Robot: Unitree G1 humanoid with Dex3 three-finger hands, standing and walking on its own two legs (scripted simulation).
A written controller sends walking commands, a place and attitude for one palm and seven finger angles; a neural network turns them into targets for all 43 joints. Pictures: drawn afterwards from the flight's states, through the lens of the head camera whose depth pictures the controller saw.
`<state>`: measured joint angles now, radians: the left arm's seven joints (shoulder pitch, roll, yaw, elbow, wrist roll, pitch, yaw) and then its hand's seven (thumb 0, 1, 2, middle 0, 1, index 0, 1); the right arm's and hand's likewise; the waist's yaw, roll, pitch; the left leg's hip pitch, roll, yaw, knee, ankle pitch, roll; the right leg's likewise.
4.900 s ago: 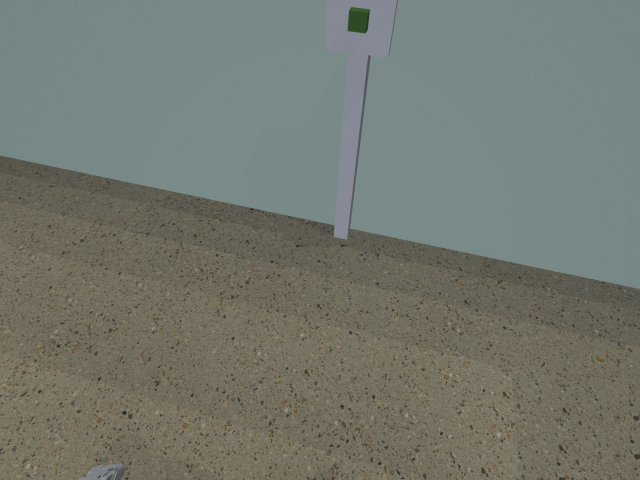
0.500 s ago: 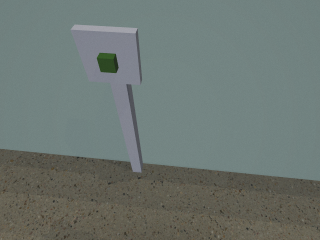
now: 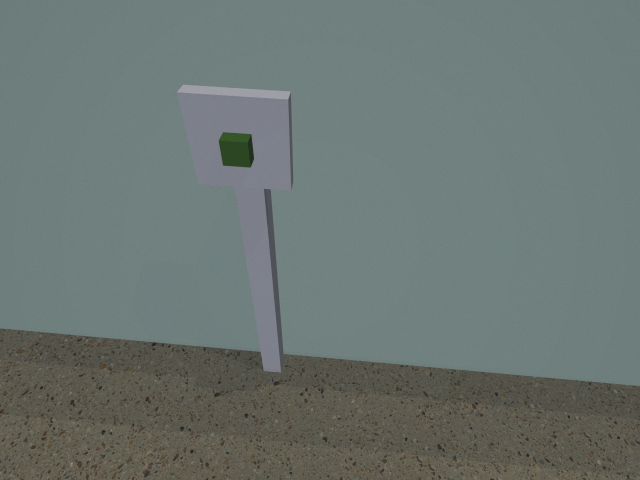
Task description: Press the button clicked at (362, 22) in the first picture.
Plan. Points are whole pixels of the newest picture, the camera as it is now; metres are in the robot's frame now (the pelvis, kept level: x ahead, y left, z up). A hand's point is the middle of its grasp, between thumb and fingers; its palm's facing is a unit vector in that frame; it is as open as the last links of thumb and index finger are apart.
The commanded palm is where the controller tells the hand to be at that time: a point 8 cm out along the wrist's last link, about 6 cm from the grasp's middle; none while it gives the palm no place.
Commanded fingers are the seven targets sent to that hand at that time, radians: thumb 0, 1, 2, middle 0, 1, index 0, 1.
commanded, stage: come to a stop and stand still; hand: left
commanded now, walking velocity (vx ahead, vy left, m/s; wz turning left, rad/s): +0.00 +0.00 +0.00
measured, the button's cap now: (237, 148) +0.60 +0.19 +0.12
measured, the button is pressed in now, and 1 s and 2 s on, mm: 0 0 0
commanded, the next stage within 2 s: look again from close up in 0.50 s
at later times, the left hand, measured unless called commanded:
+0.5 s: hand out of the picture +0.00 +0.18 -0.16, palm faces +0.00 -0.96 -0.27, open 7.3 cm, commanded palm none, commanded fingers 0.00 0.90 0.90 -0.20 -0.30 -0.20 -0.30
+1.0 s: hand out of the picture +0.01 +0.16 -0.17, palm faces +0.02 -0.97 -0.23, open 7.3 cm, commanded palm none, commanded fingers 0.00 0.90 0.90 -0.20 -0.30 -0.20 -0.30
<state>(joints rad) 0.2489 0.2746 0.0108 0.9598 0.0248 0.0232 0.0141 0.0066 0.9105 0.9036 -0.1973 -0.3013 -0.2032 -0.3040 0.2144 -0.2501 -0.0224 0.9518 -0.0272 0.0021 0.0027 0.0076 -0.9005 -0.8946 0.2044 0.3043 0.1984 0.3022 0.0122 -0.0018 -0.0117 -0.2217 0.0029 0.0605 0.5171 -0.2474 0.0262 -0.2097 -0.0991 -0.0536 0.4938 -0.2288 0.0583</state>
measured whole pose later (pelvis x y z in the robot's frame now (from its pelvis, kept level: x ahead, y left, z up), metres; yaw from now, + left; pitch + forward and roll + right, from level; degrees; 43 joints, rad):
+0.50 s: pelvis -0.02 -0.03 +0.00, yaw +0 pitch -3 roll +0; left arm 0.27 0.24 0.00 1.07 0.02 0.01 0.01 0.01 0.91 0.90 -0.20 -0.30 -0.20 -0.30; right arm 0.27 -0.26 -0.02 1.09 -0.02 0.01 0.00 0.01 -0.90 -0.89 0.20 0.30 0.20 0.30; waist -0.01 0.01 0.01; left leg -0.24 0.05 0.04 0.47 -0.19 -0.02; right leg -0.23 -0.05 -0.08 0.46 -0.19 0.01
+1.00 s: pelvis -0.01 -0.03 +0.00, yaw +0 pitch -2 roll +0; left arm 0.27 0.20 0.00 1.07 0.02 0.00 0.02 0.01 0.91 0.90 -0.20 -0.30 -0.20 -0.30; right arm 0.24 -0.19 -0.01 1.10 -0.02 0.00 0.00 0.01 -0.90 -0.89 0.20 0.30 0.20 0.30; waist 0.00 0.00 0.02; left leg -0.23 0.04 0.04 0.46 -0.20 -0.02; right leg -0.22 -0.06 -0.07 0.45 -0.20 0.02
